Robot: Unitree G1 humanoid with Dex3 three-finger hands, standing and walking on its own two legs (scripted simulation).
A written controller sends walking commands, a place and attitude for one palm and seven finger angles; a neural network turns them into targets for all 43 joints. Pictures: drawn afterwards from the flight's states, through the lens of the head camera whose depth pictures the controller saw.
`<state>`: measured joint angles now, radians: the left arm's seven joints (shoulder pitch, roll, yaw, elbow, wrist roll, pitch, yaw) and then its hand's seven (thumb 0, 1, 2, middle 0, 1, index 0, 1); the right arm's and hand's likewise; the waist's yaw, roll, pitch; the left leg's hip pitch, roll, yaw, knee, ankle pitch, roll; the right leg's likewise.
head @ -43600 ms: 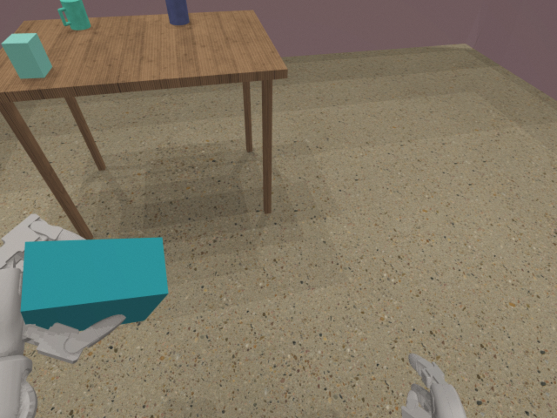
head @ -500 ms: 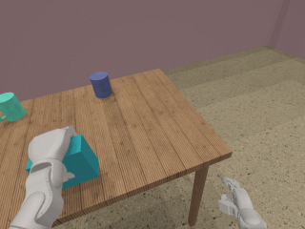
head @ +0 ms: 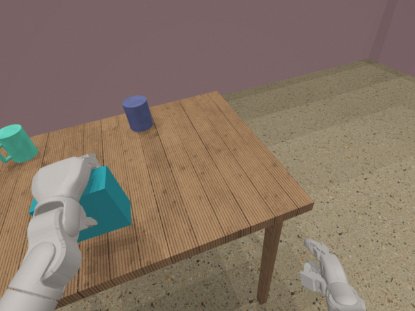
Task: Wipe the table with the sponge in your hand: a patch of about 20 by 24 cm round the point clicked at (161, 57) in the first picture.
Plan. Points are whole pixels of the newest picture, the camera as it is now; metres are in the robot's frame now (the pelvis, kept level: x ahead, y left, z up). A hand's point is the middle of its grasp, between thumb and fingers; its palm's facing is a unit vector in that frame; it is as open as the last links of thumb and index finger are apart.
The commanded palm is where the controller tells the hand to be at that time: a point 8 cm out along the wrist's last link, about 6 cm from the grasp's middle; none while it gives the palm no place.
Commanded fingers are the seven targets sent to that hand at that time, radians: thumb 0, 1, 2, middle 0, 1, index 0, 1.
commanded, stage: lift the sponge slowly off the table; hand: left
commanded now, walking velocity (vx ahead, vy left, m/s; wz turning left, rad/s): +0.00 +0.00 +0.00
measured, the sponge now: (91, 212) +0.25 +0.29 +0.08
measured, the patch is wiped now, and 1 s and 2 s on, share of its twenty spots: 1.00 1.00 1.00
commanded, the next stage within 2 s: bring the sponge back beside the body in 0.52 s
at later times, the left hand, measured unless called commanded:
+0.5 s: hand (77, 182) +0.26 +0.28 +0.17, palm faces +0.18 -0.10 -0.98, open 10.3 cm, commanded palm +0.22 +0.27 +0.23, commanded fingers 0.00 0.10 1.30 -1.20 -1.60 -1.20 -1.60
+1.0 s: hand (73, 198) +0.23 +0.28 +0.15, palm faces +0.15 -0.11 -0.98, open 10.3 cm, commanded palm +0.19 +0.28 +0.22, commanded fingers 0.00 0.10 1.30 -1.20 -1.60 -1.20 -1.60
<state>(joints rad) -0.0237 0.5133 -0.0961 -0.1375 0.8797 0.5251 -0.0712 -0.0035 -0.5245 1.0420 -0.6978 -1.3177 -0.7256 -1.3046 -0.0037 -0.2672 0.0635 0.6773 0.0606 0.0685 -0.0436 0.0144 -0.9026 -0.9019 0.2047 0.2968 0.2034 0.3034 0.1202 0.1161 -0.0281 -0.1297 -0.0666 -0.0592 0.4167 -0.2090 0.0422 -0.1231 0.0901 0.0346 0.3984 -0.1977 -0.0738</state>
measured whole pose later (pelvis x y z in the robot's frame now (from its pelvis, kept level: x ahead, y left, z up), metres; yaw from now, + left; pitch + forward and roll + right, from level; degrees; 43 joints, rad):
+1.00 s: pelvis -0.01 -0.01 +0.00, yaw +0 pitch -4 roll +0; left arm 0.02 0.55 -0.05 -0.24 0.82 0.53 -0.09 0.00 -0.52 1.04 -0.70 -1.32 -0.73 -1.30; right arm 0.00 -0.28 0.06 0.67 0.06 0.06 -0.06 0.02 -0.90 -0.90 0.20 0.30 0.20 0.30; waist 0.13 0.12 -0.03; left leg -0.15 -0.06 -0.06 0.45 -0.22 0.03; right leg -0.15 0.10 0.03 0.43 -0.21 -0.08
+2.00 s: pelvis -0.01 +0.01 +0.00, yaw +0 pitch -6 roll -1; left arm 0.27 0.54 -0.01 -0.41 0.80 0.48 -0.04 0.00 -0.52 1.04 -0.70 -1.32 -0.73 -1.30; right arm 0.01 -0.26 0.07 0.66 0.05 0.04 -0.06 0.02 -0.90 -0.90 0.21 0.30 0.20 0.30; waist 0.15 0.12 -0.02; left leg -0.13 -0.07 -0.06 0.46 -0.22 0.05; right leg -0.12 0.09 0.04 0.42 -0.20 -0.07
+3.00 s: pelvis -0.04 +0.03 -0.02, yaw +1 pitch +2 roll -3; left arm 0.47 0.42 0.38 -0.58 -0.03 -0.12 0.11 -0.01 -0.53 1.04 -0.70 -1.32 -0.73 -1.31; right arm 0.24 -0.22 0.02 0.58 0.00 -0.03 -0.05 0.01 -0.90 -0.90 0.21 0.30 0.21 0.30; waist 0.00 0.03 -0.06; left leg -0.44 -0.07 -0.06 0.64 -0.24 0.07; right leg -0.36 0.09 0.02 0.55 -0.23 -0.02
